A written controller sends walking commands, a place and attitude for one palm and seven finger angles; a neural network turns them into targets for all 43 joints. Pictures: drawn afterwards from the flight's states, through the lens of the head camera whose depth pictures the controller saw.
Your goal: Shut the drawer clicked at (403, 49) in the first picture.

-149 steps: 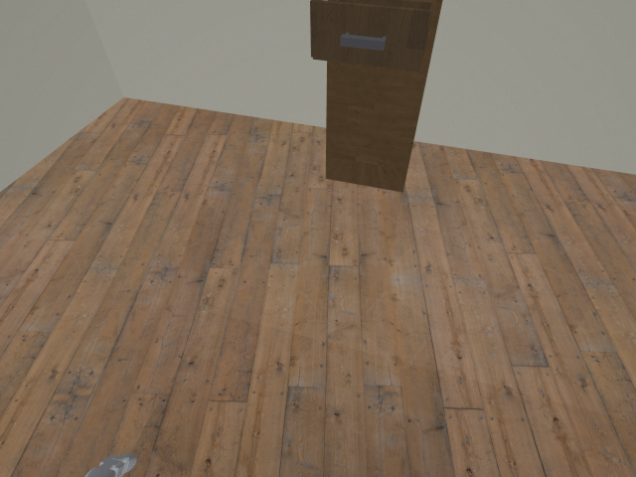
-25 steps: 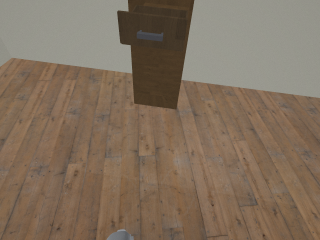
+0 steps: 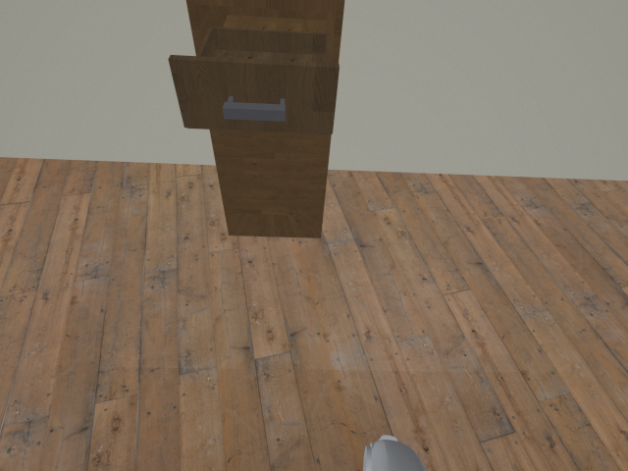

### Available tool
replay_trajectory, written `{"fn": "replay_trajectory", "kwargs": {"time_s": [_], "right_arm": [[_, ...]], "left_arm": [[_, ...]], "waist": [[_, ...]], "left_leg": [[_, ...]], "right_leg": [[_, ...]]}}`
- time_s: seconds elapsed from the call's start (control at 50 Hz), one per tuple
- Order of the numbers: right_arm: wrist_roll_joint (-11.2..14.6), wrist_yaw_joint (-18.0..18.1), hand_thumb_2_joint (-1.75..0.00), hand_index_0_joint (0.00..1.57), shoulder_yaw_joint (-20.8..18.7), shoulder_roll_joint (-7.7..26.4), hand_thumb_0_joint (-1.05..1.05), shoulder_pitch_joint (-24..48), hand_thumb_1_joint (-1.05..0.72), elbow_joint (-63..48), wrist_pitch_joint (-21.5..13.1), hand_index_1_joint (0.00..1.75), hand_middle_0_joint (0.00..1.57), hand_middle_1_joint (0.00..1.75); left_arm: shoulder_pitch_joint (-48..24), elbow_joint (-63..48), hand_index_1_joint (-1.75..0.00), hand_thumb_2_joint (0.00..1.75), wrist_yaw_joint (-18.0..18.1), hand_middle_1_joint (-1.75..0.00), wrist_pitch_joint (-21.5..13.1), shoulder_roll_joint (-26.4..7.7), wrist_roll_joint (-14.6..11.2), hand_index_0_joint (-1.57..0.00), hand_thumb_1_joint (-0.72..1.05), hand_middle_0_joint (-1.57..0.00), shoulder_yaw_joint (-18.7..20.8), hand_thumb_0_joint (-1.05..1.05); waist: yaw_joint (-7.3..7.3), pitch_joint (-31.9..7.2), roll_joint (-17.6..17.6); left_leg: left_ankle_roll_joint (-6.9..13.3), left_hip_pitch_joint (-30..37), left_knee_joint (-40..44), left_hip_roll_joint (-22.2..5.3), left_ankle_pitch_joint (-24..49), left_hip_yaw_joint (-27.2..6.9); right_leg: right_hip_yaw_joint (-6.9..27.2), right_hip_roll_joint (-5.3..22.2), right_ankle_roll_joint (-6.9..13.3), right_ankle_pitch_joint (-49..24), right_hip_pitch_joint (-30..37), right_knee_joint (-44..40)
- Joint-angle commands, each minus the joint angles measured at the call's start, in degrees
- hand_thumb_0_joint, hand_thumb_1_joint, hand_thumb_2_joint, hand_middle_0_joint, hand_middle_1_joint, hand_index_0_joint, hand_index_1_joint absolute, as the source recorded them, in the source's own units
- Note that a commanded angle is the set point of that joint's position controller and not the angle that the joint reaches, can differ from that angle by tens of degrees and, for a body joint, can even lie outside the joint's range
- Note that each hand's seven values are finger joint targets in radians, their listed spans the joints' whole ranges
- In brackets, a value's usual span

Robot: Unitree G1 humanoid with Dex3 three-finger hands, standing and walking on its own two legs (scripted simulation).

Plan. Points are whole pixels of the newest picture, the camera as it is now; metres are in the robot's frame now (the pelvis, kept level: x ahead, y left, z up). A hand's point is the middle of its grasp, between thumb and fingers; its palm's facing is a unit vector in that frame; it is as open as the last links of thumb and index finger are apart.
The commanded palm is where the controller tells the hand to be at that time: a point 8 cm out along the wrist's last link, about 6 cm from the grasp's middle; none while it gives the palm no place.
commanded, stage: walk to a spot facing it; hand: left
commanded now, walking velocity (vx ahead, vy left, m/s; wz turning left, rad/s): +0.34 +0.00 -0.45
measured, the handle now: (255, 106) +0.80 +0.16 +0.03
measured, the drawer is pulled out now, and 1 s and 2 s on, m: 0.30 0.30 0.30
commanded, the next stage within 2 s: turn to face it in 0.16 s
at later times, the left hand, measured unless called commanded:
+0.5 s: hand (239, 383) +0.28 +0.13 -0.17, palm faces -0.08 -0.97 -0.22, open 7.2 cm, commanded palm none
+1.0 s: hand (228, 400) +0.26 +0.15 -0.18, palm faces +0.07 -0.97 -0.24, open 7.4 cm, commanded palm none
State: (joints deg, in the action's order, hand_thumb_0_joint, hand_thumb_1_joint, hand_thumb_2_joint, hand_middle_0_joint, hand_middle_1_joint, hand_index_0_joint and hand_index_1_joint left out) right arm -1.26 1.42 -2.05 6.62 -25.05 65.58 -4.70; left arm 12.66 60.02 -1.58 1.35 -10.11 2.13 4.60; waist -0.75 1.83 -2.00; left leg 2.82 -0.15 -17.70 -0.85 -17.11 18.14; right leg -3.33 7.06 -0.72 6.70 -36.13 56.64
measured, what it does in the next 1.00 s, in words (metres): walks ahead: right foot, then left foot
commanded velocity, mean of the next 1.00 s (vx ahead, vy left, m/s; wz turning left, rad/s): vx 0.11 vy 0.00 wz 0.09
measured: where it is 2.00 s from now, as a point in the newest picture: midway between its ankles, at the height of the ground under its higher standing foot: (315, 385)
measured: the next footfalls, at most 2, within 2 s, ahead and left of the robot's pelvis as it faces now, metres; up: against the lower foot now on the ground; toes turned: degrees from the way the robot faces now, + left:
right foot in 0.20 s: +0.23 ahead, -0.14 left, +0.00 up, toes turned -13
left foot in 0.60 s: +0.36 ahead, +0.08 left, +0.00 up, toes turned +3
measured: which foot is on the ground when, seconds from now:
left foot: down 0.00-0.22, up 0.24-0.58, down 0.60-0.98, up 1.00-1.00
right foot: up 0.00-0.18, down 0.20-0.64, up 0.66-0.94, down 0.96-1.00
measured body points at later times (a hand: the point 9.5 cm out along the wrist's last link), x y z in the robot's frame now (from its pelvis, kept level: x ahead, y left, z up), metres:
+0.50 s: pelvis +0.20 -0.04 -0.01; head +0.21 -0.05 +0.44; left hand +0.29 +0.18 -0.15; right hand +0.24 -0.28 -0.16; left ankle +0.28 +0.09 -0.70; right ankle +0.20 -0.13 -0.74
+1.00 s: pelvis +0.25 -0.04 -0.01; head +0.25 -0.06 +0.44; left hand +0.26 +0.20 -0.16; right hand +0.30 -0.27 -0.17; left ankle +0.32 +0.07 -0.74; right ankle +0.25 -0.16 -0.75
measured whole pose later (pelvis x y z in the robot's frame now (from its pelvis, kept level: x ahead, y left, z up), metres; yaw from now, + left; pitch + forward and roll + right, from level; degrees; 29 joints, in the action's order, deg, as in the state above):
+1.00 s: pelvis +0.25 -0.04 -0.01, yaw +1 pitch -2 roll +1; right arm -1.1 0.5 -2.8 10.2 -11.6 61.0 1.9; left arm 16.1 61.5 1.3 0.3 -9.3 1.6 2.3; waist 0.5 1.7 1.0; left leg 1.1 -19.3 -32.2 0.3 -14.8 3.1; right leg -3.2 3.2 -0.6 17.7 -12.7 32.6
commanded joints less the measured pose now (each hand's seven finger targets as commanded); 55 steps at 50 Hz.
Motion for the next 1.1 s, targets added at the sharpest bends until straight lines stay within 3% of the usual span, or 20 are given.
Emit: {"fn": "replay_trajectory", "kwargs": {"time_s": [0.0,0.1,0.14,0.16,0.18,0.2,0.22,0.28,0.34,0.4,0.54,0.56,0.6,0.64,0.82,0.9,0.92,0.96,0.98,1.08], "right_arm": [[-0.3,0.5,-0.90,0.20,-1.1,7.1,0.00,-7.3,-0.90,-0.4,-0.9,0.30,0.20,0.30],[-0.4,0.5,-0.90,0.20,-1.5,8.9,0.00,-6.0,-0.90,-0.1,-0.2,0.30,0.20,0.30],[0.1,0.5,-0.90,0.20,-1.8,10.9,0.00,-2.7,-0.90,-1.4,-0.1,0.30,0.20,0.30],[0.6,-0.1,-0.90,0.20,-1.8,11.1,0.00,-1.1,-0.90,-2.3,0.0,0.30,0.20,0.30],[1.5,-0.5,-0.90,0.20,-1.3,7.2,0.00,-3.8,-0.90,-4.0,-0.2,0.30,0.20,0.30],[1.5,-0.3,-0.90,0.20,-1.0,6.3,0.00,-1.4,-0.90,-5.8,0.1,0.30,0.20,0.30],[1.3,0.1,-0.90,0.20,-1.6,6.4,0.00,2.1,-0.90,-6.3,0.6,0.30,0.20,0.30],[0.2,-0.1,-0.90,0.20,-1.0,4.0,0.00,3.1,-0.90,-5.1,2.2,0.30,0.20,0.30],[-0.1,-0.1,-0.90,0.20,-0.7,2.2,0.00,-2.0,-0.90,-3.4,4.0,0.30,0.20,0.30],[0.3,-0.4,-0.90,0.20,-0.1,1.6,0.00,-0.1,-0.90,-4.1,4.5,0.30,0.20,0.30],[0.2,-0.8,-0.90,0.20,0.3,4.1,0.00,8.7,-0.90,-6.0,3.3,0.30,0.20,0.30],[0.2,-0.9,-0.90,0.20,0.1,5.8,0.00,6.9,-0.90,-5.6,3.0,0.30,0.20,0.30],[-0.1,-0.5,-0.90,0.20,-1.1,12.1,0.00,5.5,-0.90,-5.9,3.1,0.30,0.20,0.30],[-0.4,0.2,-0.90,0.20,-0.7,11.3,0.00,8.4,-0.90,-6.0,3.7,0.30,0.20,0.30],[0.0,0.4,-0.90,0.20,-2.2,13.2,0.00,12.2,-0.90,-8.2,4.4,0.30,0.20,0.30],[0.3,-0.1,-0.90,0.20,-2.1,11.8,0.00,14.1,-0.90,-7.9,4.8,0.30,0.20,0.30],[0.4,-0.4,-0.90,0.20,-2.1,10.5,0.00,14.8,-0.90,-8.2,5.0,0.30,0.20,0.30],[0.4,-1.3,-0.90,0.20,-1.4,6.0,0.00,16.9,-0.90,-10.7,5.8,0.30,0.20,0.30],[-0.1,-1.8,-0.90,0.20,-2.1,8.3,0.00,18.9,-0.90,-11.5,5.9,0.30,0.20,0.30],[-0.3,-2.8,-0.90,0.20,-2.5,5.9,0.00,12.2,-0.90,-8.3,5.1,0.30,0.20,0.30]], "left_arm": [[-9.3,-6.3,-0.30,0.90,-0.4,-0.30,-1.7,-0.5,-0.3,-0.20,0.90,-0.20,-0.9,0.00],[-6.6,-6.2,-0.30,0.90,-0.3,-0.30,-2.4,-1.2,-0.5,-0.20,0.90,-0.20,-0.7,0.00],[5.0,-3.2,-0.30,0.90,0.0,-0.30,-3.3,-3.3,-0.1,-0.20,0.90,-0.20,0.1,0.00],[13.1,-0.6,-0.30,0.90,0.3,-0.30,-4.0,-6.4,0.1,-0.20,0.90,-0.20,1.1,0.00],[17.7,0.1,-0.30,0.90,1.0,-0.30,-4.7,-13.0,-0.1,-0.20,0.90,-0.20,2.6,0.00],[19.0,0.5,-0.30,0.90,1.8,-0.30,-4.4,-16.0,-1.6,-0.20,0.90,-0.20,3.0,0.00],[14.6,-0.6,-0.30,0.90,2.4,-0.30,-3.9,-14.7,-2.0,-0.20,0.90,-0.20,3.0,0.00],[4.3,-2.5,-0.30,0.90,2.7,-0.30,-4.9,-6.8,-1.6,-0.20,0.90,-0.20,-0.1,0.00],[1.6,-2.4,-0.30,0.90,3.1,-0.30,-5.4,-4.5,-0.8,-0.20,0.90,-0.20,-1.0,0.00],[0.8,-2.3,-0.30,0.90,2.9,-0.30,-5.2,-4.4,-0.9,-0.20,0.90,-0.20,-1.5,0.00],[3.5,-0.8,-0.30,0.90,3.2,-0.30,-3.4,-5.5,-1.3,-0.20,0.90,-0.20,-1.6,0.00],[4.4,-0.4,-0.30,0.90,3.4,-0.30,-3.0,-4.9,-1.4,-0.20,0.90,-0.20,-1.6,0.00],[7.7,-0.9,-0.30,0.90,3.6,-0.30,-2.0,-2.0,-1.8,-0.20,0.90,-0.20,-2.1,0.00],[6.1,-0.9,-0.30,0.90,3.8,-0.30,-1.4,-1.9,-1.7,-0.20,0.90,-0.20,-2.3,0.00],[4.5,-1.4,-0.30,0.90,3.2,-0.30,-0.8,-1.9,-1.4,-0.20,0.90,-0.20,-1.9,0.00],[10.1,0.6,-0.30,0.90,3.1,-0.30,-1.4,-1.4,-1.0,-0.20,0.90,-0.20,-2.2,0.00],[12.0,1.3,-0.30,0.90,3.1,-0.30,-1.6,-2.4,-0.7,-0.20,0.90,-0.20,-2.0,0.00],[12.8,0.5,-0.30,0.90,3.2,-0.30,-1.5,-10.0,0.0,-0.20,0.90,-0.20,-0.7,0.00],[10.3,-1.0,-0.30,0.90,3.5,-0.30,-1.7,-10.7,-0.3,-0.20,0.90,-0.20,-0.6,0.00],[8.3,-0.7,-0.30,0.90,3.0,-0.30,-4.0,-7.1,-0.4,-0.20,0.90,-0.20,-0.9,0.00]], "waist": [[-2.91,7.3,6.4],[-0.40,4.9,8.6],[5.24,-1.9,8.3],[9.14,-7.2,4.6],[9.36,-14.6,-8.3],[7.92,-16.4,-10.8],[6.86,-9.7,-3.3],[1.01,0.0,1.8],[-2.95,-0.7,-1.0],[-2.94,-1.5,-4.5],[0.40,0.0,-4.0],[0.01,-0.9,0.0],[0.85,-1.8,15.1],[0.68,0.2,19.0],[0.10,-7.4,6.1],[2.34,-6.1,7.1],[3.08,-3.4,4.4],[4.28,4.8,-15.2],[4.24,7.5,-12.2],[0.55,7.4,-5.7]], "left_leg": [[4.2,4.4,6.8,-18.7,25.0,-8.4],[3.1,5.4,-3.2,-19.4,46.7,-2.9],[1.1,2.8,-17.9,-17.9,54.1,-0.5],[-1.0,-6.1,-31.2,-15.8,45.3,0.6],[-4.0,-24.7,-50.2,-7.8,4.2,-0.4],[-4.8,-33.6,-64.8,-1.9,-16.9,-8.4],[-3.7,-35.8,-66.8,-5.1,-13.1,-14.8],[-4.0,-29.3,-58.9,-9.4,-3.2,-16.9],[-5.1,-24.7,-49.1,-8.3,-1.8,-15.8],[-5.6,-22.8,-38.5,-7.1,1.5,-14.5],[-5.0,-13.8,-14.4,-4.1,10.5,-13.1],[-4.4,-9.3,-11.3,-5.3,20.7,-15.0],[2.1,-7.3,-7.1,-16.6,36.3,-27.5],[6.3,-12.6,1.4,-17.9,26.0,-33.3],[7.7,-7.0,-0.2,-14.5,21.5,-29.3],[4.0,-15.7,0.0,-10.4,-1.6,-26.9],[1.6,-21.4,-1.6,-7.3,-10.5,-24.5],[-3.1,-32.0,-21.6,1.2,-11.0,-14.3],[-2.7,-31.4,-30.8,-0.8,-9.9,-16.2],[-2.7,-31.0,-37.0,-2.6,-0.8,-14.5]], "right_leg": [[-3.1,-0.3,1.2,2.4,-6.3,-10.4],[-6.9,-4.9,4.9,7.9,5.0,-17.9],[-8.4,-8.1,6.5,5.8,20.4,-22.3],[-5.5,-6.0,7.9,0.2,34.7,-25.6],[18.5,10.4,14.2,-8.2,51.4,-28.9],[35.2,18.1,19.3,-21.0,52.9,-35.8],[29.4,18.0,19.9,-17.5,46.6,-37.4],[14.0,11.7,12.6,-18.0,22.9,-40.2],[3.1,7.6,10.1,-24.8,17.8,-39.7],[-0.3,5.4,9.3,-24.3,18.9,-39.6],[-1.1,5.3,6.0,-14.1,23.3,-33.9],[-2.0,3.9,4.2,-8.4,21.8,-30.3],[-4.8,-2.3,-0.3,15.8,18.7,-22.9],[-2.5,-3.6,-0.9,27.0,18.4,-12.8],[0.8,-3.6,-1.2,21.6,16.3,-12.2],[-1.0,-4.9,-0.6,12.3,27.1,-26.8],[0.8,-3.4,0.0,13.4,30.6,-33.3],[24.2,13.8,7.2,41.4,24.2,-51.9],[27.3,17.0,9.4,43.7,17.3,-55.8],[9.8,8.8,6.6,22.1,21.5,-48.7]]}}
